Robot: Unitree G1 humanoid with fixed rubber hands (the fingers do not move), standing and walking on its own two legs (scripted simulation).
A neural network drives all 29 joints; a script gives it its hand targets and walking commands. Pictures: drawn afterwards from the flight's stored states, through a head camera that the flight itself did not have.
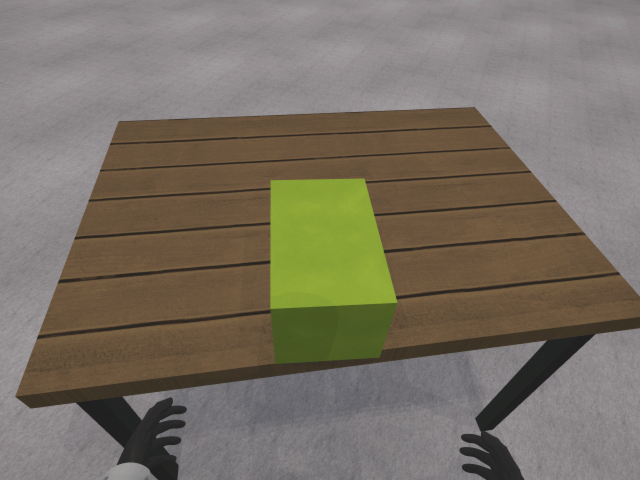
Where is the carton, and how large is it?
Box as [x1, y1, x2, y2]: [270, 179, 396, 363]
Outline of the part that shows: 271,180 270,310 275,363 379,357 396,305 396,299 364,179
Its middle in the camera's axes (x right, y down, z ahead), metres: +0.00 +0.04 +0.64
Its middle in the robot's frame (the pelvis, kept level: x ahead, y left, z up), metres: +0.46 +0.04 -0.02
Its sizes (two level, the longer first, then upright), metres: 0.263 0.164 0.151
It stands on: a table, 0.69 m high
